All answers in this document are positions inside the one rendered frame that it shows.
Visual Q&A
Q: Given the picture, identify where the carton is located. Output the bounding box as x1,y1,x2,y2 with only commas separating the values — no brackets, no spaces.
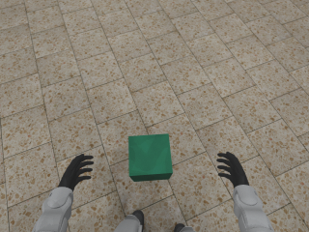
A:
128,133,173,182

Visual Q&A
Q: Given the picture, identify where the robot left forearm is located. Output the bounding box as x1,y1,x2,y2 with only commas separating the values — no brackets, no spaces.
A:
32,187,73,232

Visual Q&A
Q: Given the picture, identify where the left robot shin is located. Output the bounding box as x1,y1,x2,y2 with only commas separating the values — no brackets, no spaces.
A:
125,215,140,222

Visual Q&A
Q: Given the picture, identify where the robot right forearm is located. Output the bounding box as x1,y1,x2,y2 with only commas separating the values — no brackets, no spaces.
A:
233,185,275,232

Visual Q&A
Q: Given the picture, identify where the robot right hand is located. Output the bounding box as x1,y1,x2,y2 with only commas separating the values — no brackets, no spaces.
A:
217,152,249,188

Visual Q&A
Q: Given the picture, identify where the left robot foot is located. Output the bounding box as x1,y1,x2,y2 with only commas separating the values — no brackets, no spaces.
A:
132,210,145,232

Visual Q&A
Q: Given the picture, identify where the robot left hand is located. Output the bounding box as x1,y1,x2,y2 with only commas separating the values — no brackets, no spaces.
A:
58,154,94,191

